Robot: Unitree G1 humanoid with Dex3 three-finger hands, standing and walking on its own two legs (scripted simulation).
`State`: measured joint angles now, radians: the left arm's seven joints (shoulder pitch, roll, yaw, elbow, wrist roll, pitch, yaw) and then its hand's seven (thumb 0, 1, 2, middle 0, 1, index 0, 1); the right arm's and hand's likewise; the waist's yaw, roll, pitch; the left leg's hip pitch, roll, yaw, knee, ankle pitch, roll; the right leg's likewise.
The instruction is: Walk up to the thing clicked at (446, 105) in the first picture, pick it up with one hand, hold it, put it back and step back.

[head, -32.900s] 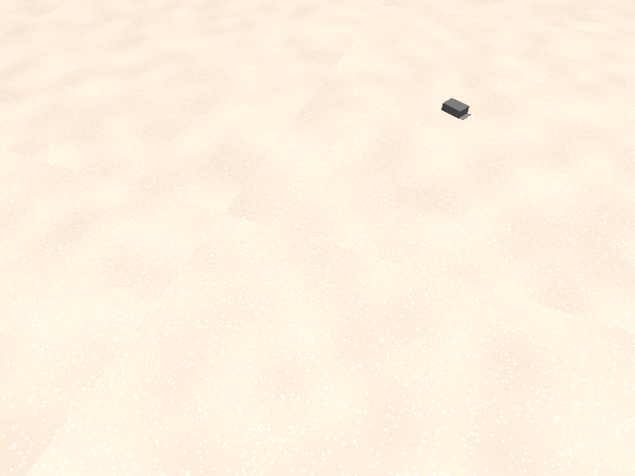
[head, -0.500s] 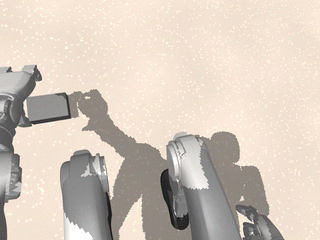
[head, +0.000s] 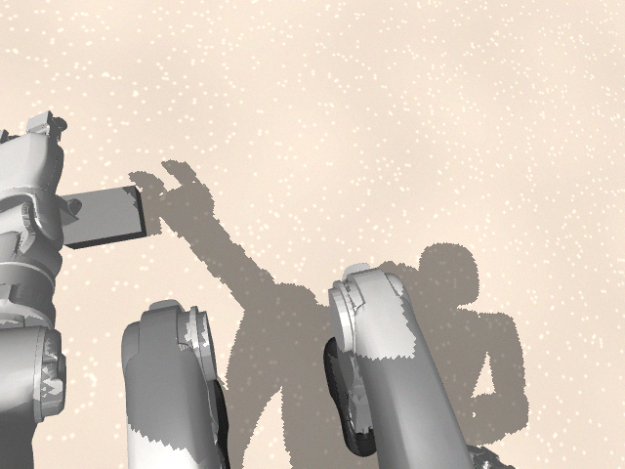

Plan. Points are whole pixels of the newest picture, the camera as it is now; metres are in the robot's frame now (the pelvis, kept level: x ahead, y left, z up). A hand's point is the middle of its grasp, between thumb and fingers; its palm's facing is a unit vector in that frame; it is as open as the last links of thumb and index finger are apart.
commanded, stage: home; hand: left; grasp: from above
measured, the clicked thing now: (104, 217) +0.49 +0.28 -0.33
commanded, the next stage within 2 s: none
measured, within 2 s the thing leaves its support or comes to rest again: neither
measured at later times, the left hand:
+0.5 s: hand out of the picture +0.28 +0.24 +0.07, palm faces -0.03 -0.90 -0.44, open 7.4 cm
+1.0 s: hand out of the picture +0.22 +0.21 +0.28, palm faces +0.19 -0.96 -0.20, open 7.4 cm
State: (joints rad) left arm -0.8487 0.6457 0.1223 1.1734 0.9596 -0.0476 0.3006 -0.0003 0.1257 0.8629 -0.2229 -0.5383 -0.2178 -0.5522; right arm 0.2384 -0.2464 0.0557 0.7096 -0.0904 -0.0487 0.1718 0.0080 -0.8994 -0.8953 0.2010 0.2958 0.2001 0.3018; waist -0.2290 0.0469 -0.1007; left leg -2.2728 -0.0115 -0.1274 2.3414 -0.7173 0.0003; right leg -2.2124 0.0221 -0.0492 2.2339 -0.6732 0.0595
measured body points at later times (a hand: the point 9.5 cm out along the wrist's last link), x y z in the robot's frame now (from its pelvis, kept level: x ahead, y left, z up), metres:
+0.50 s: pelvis +0.00 +0.00 +0.18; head +0.14 +0.04 +0.60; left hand +0.28 +0.28 +0.10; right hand +0.24 -0.23 +0.09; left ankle +0.06 +0.12 -0.32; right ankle +0.10 -0.13 -0.32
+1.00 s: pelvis +0.06 +0.00 +0.34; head +0.10 +0.02 +0.79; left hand +0.21 +0.26 +0.30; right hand +0.23 -0.22 +0.27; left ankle +0.06 +0.12 -0.32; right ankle +0.10 -0.14 -0.32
